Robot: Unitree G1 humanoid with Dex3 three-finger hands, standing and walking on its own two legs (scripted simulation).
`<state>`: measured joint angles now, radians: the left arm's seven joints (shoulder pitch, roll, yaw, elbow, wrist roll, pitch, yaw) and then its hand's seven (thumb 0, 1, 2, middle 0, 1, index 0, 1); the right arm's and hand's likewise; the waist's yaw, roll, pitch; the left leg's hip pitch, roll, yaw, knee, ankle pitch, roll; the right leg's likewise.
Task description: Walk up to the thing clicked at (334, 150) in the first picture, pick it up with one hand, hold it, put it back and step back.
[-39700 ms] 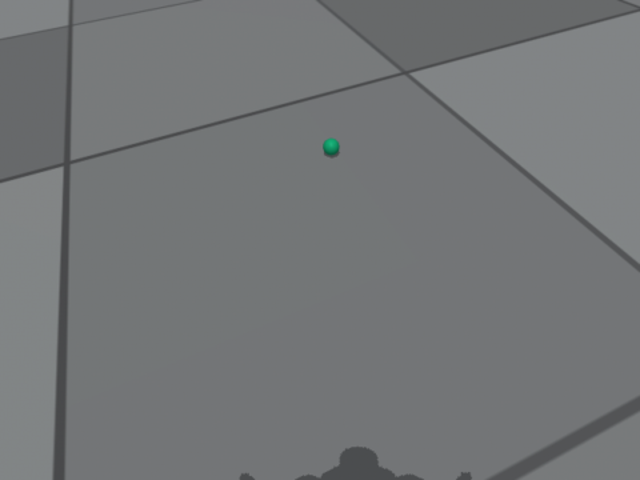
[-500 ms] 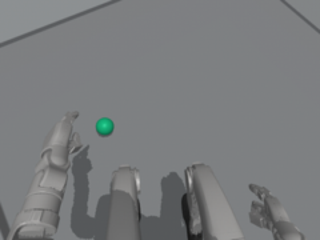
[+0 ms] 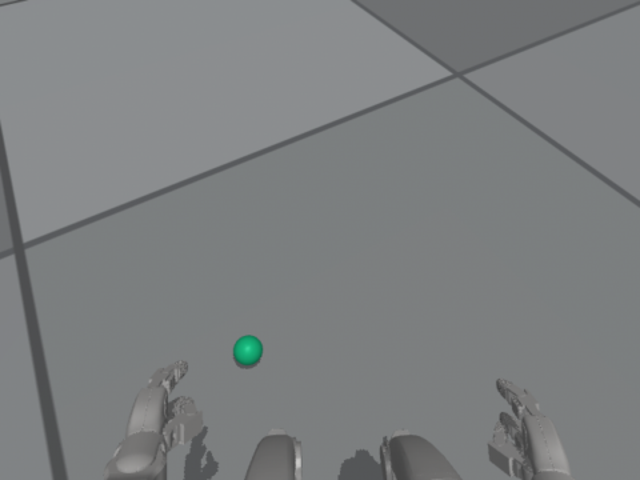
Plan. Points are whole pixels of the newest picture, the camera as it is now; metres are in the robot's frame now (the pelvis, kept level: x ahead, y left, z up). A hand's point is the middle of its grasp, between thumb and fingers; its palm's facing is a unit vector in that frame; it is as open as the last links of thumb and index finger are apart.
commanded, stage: home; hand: left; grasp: from above
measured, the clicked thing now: (248, 350) +0.51 +0.22 -0.64
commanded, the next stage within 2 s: none
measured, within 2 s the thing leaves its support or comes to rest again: neither
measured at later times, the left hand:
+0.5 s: hand (187, 439) +0.19 +0.18 -0.01, palm faces +0.08 -0.98 -0.19, open 7.4 cm
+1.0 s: hand (183, 438) +0.19 +0.18 -0.01, palm faces +0.06 -0.98 -0.19, open 7.4 cm
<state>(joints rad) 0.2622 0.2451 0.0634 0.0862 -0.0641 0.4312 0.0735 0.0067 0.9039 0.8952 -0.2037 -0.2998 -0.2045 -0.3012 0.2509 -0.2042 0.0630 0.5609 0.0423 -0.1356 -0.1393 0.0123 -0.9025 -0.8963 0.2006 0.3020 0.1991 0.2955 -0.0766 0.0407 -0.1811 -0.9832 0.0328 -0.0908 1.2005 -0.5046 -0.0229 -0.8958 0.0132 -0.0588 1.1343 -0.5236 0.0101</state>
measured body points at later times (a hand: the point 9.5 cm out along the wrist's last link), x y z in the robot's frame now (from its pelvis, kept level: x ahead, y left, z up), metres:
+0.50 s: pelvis +0.03 +0.00 +0.04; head +0.05 +0.00 +0.49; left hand +0.18 +0.23 +0.00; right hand +0.21 -0.24 -0.02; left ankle +0.04 +0.13 -0.64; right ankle +0.02 -0.13 -0.64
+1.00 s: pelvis +0.03 +0.00 +0.04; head +0.04 +0.01 +0.49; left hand +0.18 +0.23 +0.00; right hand +0.19 -0.24 -0.03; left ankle +0.04 +0.13 -0.64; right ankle +0.02 -0.13 -0.64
